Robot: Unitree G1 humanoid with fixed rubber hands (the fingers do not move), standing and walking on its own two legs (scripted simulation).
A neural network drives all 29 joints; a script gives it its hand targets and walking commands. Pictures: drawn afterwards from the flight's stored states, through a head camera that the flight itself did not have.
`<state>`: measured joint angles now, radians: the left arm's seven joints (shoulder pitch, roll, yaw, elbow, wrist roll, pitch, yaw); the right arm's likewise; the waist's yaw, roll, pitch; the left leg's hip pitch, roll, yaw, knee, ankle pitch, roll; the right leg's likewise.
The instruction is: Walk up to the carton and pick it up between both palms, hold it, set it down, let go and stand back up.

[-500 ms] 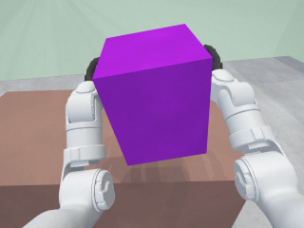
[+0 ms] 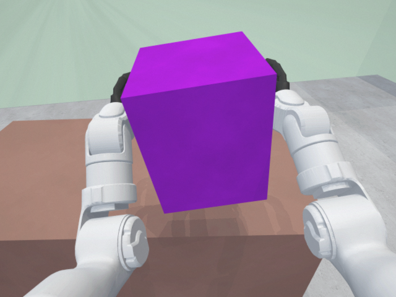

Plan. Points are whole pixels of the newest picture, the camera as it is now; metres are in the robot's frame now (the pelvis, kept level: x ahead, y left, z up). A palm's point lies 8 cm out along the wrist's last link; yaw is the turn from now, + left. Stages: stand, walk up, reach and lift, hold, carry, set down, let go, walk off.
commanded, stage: hold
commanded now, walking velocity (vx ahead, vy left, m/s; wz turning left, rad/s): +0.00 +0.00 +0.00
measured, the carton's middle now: (202, 123) +0.36 -0.01 +0.24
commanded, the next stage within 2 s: none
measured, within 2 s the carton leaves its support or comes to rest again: neither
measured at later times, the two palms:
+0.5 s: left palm (120, 111) +0.37 +0.15 +0.27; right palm (274, 97) +0.37 -0.14 +0.28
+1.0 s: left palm (122, 113) +0.37 +0.14 +0.27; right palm (277, 101) +0.37 -0.15 +0.28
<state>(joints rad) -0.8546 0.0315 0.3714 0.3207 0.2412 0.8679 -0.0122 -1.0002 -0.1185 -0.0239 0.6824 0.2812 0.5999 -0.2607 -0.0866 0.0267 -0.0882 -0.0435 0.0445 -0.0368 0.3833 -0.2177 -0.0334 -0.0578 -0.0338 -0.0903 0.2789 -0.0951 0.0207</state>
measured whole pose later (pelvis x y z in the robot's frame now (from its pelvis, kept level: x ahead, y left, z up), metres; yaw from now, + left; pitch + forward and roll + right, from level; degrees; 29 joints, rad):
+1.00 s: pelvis +0.01 +0.00 +0.00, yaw +0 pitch -8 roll -1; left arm -0.83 0.01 0.37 0.27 0.25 0.89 -0.01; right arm -0.97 -0.12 -0.02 0.63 0.30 0.63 -0.27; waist -0.09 0.03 -0.07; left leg -0.02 0.04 -0.03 0.39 -0.23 -0.03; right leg -0.03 -0.03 -0.08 0.28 -0.10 0.03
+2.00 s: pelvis +0.01 +0.00 +0.00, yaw +0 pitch -8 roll -1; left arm -0.82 0.01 0.36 0.26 0.24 0.88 0.00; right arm -0.97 -0.13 0.00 0.63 0.31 0.62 -0.27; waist -0.09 0.03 -0.07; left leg -0.03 0.04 -0.04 0.39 -0.23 -0.03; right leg -0.03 -0.03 -0.09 0.27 -0.10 0.03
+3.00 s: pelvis +0.01 +0.00 +0.00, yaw +0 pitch -7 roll -1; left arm -0.84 0.02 0.37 0.30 0.24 0.87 0.00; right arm -0.99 -0.13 0.00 0.67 0.30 0.62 -0.27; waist -0.09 0.03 -0.09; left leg -0.03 0.04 -0.04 0.38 -0.23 -0.03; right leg -0.05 -0.03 -0.08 0.27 -0.10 0.03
